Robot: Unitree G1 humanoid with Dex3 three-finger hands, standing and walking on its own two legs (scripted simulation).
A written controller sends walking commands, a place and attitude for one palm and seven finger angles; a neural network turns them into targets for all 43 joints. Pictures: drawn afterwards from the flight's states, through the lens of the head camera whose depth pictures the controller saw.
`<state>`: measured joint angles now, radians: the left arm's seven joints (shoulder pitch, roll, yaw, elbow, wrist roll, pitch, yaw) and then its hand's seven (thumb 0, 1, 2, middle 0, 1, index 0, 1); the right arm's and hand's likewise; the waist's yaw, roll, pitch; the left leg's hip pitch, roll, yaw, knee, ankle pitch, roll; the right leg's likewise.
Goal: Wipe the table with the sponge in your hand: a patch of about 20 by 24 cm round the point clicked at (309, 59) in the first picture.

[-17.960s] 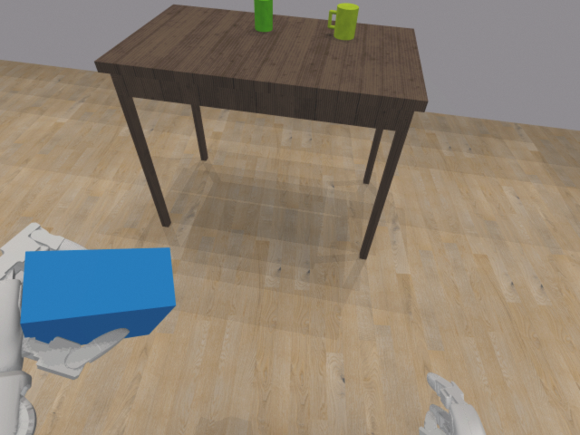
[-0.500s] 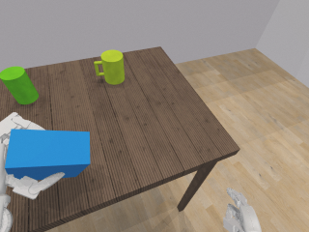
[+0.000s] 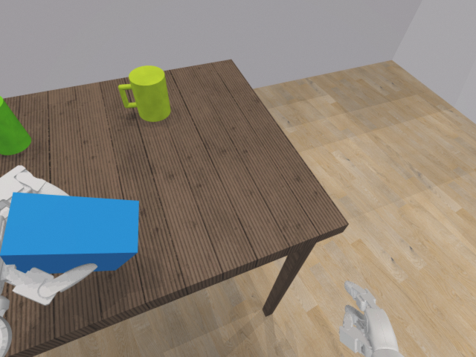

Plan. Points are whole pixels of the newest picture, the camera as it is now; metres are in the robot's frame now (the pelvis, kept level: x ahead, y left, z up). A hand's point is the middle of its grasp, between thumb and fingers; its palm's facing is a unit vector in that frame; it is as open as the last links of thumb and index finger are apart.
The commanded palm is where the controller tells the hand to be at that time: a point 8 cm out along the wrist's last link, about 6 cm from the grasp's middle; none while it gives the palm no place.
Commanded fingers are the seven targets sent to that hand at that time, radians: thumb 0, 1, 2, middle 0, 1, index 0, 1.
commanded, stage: shuffle to correct the standing spot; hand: left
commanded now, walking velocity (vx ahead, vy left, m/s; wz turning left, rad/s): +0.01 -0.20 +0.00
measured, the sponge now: (92, 239) +0.23 +0.21 +0.13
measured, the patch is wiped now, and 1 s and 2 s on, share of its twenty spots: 0.00 0.00 0.00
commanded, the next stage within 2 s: none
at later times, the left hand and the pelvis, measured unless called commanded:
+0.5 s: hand (84, 231) +0.23 +0.21 +0.16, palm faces +0.30 -0.86 -0.43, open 10.5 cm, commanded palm +0.17 +0.25 +0.18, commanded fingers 0.00 0.10 1.30 -1.20 -1.60 -1.20 -1.60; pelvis +0.01 -0.03 -0.01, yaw +0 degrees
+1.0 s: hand (70, 246) +0.21 +0.22 +0.15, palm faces +0.31 -0.86 -0.40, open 10.5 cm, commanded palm +0.16 +0.26 +0.18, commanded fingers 0.00 0.10 1.30 -1.20 -1.60 -1.20 -1.60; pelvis +0.00 -0.02 +0.00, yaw +0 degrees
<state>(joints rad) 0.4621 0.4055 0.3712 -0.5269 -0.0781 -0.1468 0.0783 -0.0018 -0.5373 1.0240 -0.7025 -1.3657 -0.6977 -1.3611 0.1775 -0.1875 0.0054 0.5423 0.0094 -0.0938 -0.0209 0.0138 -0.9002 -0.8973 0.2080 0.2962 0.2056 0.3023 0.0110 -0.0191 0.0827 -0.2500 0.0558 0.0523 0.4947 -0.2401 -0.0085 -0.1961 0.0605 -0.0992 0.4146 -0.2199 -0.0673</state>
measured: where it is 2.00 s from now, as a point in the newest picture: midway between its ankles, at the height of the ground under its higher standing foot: outside the picture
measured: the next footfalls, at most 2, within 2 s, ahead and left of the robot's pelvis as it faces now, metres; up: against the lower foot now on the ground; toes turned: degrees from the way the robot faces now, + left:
none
